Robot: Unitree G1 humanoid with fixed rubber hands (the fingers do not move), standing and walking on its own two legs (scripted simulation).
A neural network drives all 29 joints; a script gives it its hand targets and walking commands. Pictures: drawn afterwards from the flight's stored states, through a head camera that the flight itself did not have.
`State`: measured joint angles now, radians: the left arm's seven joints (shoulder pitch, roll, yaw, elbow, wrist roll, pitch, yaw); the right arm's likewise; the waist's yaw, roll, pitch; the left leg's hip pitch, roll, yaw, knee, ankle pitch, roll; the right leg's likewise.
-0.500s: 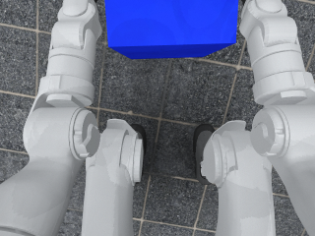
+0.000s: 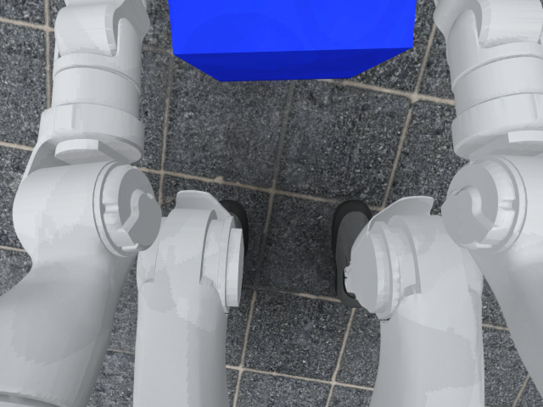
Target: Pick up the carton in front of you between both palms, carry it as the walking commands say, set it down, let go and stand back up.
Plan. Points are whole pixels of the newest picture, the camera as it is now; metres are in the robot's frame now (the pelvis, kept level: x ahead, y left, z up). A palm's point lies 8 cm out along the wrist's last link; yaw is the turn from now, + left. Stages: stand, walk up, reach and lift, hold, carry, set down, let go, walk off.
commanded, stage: set down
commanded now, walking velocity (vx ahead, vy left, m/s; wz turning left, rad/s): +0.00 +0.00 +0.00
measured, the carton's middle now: out of the picture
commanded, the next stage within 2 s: let go in 1.54 s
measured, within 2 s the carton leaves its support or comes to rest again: neither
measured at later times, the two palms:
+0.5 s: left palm out of the picture +0.57 +0.21 -0.17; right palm out of the picture +0.58 -0.18 -0.18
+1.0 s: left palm out of the picture +0.57 +0.21 -0.01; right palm out of the picture +0.59 -0.17 -0.01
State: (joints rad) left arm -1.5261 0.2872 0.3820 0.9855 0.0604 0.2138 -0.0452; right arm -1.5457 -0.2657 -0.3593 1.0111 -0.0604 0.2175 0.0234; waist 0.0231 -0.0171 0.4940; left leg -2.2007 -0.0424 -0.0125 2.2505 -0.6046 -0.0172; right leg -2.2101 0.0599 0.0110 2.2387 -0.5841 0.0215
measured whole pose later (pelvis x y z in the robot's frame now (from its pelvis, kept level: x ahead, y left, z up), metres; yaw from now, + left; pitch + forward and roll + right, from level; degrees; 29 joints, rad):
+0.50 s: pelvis +0.01 +0.00 +0.00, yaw +0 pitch +33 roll +0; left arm -1.53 0.43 0.14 1.14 -0.19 0.08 0.08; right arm -1.54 -0.41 -0.12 1.13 0.19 0.08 -0.10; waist 0.02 0.00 0.49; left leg -2.20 -0.05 -0.01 2.27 -0.64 -0.02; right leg -2.21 0.05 0.01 2.26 -0.63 0.03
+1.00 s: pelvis +0.01 +0.00 +0.10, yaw +0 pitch +45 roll -1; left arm -1.42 0.36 0.24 1.03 -0.09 0.16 0.08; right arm -1.43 -0.34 -0.24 1.03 0.07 0.17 -0.10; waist 0.02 -0.01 0.10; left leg -2.11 -0.04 -0.02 1.88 -0.54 -0.01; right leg -2.11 0.05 0.02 1.86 -0.53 0.02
